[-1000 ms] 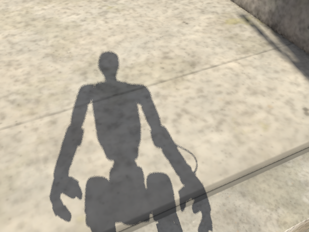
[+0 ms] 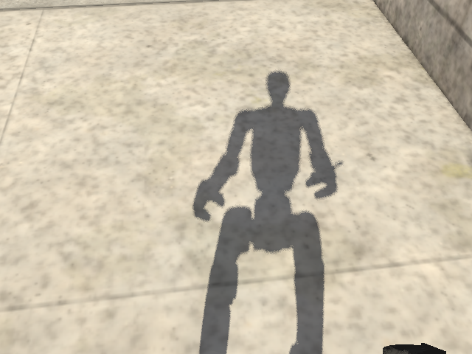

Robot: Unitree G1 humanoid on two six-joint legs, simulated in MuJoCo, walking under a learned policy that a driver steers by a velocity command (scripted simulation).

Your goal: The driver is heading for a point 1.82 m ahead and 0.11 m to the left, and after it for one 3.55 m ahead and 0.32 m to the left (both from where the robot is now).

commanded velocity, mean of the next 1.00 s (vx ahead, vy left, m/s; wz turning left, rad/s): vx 0.02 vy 0.00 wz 0.13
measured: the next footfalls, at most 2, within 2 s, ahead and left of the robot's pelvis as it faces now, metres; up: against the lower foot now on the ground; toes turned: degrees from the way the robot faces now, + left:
left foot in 0.08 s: +0.15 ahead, +0.13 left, +0.00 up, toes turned +4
right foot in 0.56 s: +0.18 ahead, -0.09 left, +0.00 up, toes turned +19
